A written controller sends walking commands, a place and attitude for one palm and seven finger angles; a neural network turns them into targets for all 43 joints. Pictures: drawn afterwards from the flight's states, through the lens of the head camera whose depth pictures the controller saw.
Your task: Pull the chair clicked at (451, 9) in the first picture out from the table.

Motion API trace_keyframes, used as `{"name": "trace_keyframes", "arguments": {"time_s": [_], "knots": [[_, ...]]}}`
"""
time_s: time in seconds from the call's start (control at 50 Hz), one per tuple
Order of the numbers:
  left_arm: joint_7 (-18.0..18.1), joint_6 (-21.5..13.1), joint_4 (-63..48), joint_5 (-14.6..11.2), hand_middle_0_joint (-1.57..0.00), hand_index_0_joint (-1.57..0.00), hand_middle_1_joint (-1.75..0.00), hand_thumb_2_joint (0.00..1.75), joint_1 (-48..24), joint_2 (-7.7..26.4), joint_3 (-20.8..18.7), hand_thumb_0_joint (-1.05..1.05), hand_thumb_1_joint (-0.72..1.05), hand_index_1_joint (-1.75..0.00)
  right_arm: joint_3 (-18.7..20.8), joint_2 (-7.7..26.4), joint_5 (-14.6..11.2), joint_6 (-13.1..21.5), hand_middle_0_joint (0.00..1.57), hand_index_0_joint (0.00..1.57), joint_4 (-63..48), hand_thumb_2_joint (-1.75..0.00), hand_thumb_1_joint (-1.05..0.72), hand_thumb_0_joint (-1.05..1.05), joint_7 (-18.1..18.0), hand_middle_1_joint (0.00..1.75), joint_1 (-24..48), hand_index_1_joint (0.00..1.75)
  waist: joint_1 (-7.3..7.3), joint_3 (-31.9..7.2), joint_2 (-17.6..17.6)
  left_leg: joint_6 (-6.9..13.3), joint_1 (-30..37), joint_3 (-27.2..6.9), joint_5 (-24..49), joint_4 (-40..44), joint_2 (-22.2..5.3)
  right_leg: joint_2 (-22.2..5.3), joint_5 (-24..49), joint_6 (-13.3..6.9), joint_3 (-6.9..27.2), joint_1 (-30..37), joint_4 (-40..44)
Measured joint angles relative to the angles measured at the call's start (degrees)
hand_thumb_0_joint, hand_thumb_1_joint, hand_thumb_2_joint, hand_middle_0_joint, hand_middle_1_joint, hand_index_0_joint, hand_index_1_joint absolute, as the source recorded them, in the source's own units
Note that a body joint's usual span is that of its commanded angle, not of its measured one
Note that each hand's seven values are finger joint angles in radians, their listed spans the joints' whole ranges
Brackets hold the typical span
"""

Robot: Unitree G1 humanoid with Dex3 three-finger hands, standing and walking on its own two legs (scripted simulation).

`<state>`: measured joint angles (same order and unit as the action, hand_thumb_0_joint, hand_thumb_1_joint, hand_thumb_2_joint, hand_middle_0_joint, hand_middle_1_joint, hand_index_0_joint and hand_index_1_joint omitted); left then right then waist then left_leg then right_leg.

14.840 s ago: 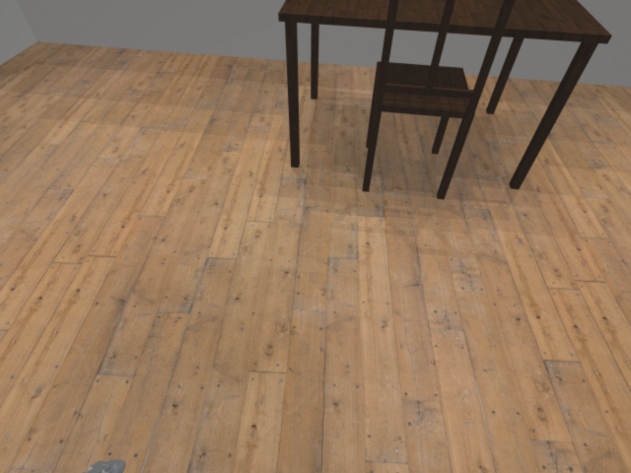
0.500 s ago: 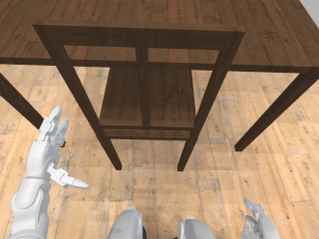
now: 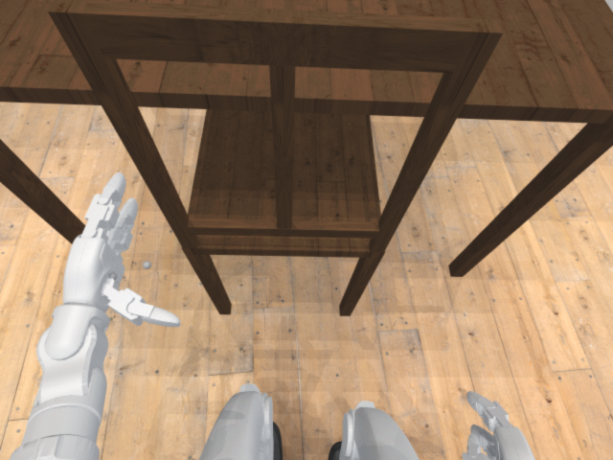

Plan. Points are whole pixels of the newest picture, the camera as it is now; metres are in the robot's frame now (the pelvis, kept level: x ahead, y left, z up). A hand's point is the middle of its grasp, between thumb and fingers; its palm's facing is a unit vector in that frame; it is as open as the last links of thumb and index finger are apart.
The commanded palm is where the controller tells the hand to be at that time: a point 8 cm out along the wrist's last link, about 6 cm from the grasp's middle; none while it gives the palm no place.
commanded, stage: aim the fingers beside a spindle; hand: left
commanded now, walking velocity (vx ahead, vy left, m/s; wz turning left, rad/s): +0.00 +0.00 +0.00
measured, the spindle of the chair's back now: (283, 165) +0.49 +0.05 +0.05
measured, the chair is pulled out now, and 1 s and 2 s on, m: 0.00 0.00 0.00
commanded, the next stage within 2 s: push the fingers through the gap in 0.62 s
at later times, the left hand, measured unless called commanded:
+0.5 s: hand (146, 272) +0.34 +0.21 +0.02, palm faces +0.01 -1.00 -0.06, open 16.9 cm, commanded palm +0.32 +0.26 +0.02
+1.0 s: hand (148, 253) +0.36 +0.22 +0.01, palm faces +0.01 -1.00 -0.07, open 17.0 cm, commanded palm +0.34 +0.26 +0.01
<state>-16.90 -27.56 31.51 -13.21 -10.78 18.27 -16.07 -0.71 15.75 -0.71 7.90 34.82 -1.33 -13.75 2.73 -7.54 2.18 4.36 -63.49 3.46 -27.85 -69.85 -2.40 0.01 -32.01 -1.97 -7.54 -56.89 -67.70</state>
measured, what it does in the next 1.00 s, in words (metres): stands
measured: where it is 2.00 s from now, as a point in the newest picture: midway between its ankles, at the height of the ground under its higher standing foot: outside the picture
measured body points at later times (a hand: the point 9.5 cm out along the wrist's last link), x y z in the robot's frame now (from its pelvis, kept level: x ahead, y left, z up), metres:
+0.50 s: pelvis +0.00 +0.00 +0.00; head +0.12 +0.02 +0.43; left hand +0.33 +0.27 +0.02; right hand +0.14 -0.25 -0.11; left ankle +0.05 +0.07 -0.63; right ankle +0.00 -0.11 -0.63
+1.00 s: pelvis +0.00 -0.01 -0.01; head +0.12 +0.01 +0.43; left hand +0.36 +0.27 +0.02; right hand +0.13 -0.27 -0.11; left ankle +0.05 +0.07 -0.63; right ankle +0.00 -0.11 -0.63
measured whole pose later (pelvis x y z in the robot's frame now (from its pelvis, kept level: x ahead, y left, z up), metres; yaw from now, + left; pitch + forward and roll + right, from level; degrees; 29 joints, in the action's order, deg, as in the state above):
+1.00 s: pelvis +0.00 -0.01 -0.01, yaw +0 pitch +22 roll -4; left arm -17.4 -27.2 33.7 -13.2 -15.0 19.8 -17.0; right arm -0.8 15.9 -0.8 6.7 35.5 -1.4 -13.2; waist 2.7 -7.6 2.4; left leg 3.9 -65.8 2.5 -28.3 -71.7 -2.7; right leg 0.4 -32.6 -2.6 -8.3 -58.9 -69.3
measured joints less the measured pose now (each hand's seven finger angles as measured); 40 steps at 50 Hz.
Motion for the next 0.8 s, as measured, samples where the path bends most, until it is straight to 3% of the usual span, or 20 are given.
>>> {"name": "trace_keyframes", "arguments": {"time_s": [0.16,0.56,0.8], "knots": [[0.81,0.17,0.07,0.43,-0.06,-0.06,-0.08,0.3,-1.03,-0.02,-0.14,-0.01,-0.5,-0.08,0.09,-0.13,0.02,-1.24,0.2,0.2,-0.35,-0.9,-0.9,0.01,0.48,0.3,-0.07,0.3,0.27,0.16,0.19,0.37,-0.99,0.38,-0.26,-0.7,-0.07,-0.01,-0.05,0.34,0.4,-1.09,-0.65],[1.87,-0.61,-2.82,0.52,-0.06,-0.06,-0.08,0.3,1.93,-1.37,2.02,-0.01,-0.5,-0.08,0.0,-0.26,-0.09,-1.4,0.2,0.2,-0.56,-0.9,-0.9,0.01,0.42,0.3,1.07,0.3,-0.71,-0.28,0.03,0.31,-0.71,-0.05,-0.11,-0.59,0.26,-0.21,-0.11,0.31,0.02,-0.58,-0.52],[0.89,-0.13,-1.55,-0.01,-0.06,-0.06,-0.08,0.3,0.85,0.07,0.22,-0.01,-0.5,-0.08,-0.3,-0.31,-0.18,-1.53,0.2,0.2,-0.73,-0.9,-0.9,0.01,0.19,0.3,1.24,0.3,-0.47,-0.13,-0.01,-0.17,-0.99,-0.38,-0.23,-0.93,-0.08,0.17,-0.31,-0.23,-0.23,-0.88,-0.87]]}}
